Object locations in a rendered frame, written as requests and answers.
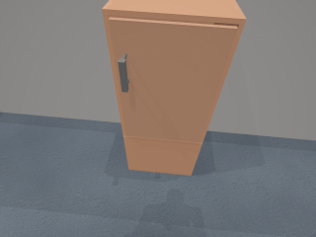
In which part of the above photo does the cupboard door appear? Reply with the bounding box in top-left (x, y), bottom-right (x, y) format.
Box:
top-left (109, 17), bottom-right (238, 143)

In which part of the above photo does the handle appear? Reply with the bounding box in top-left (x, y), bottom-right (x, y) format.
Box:
top-left (118, 53), bottom-right (129, 93)

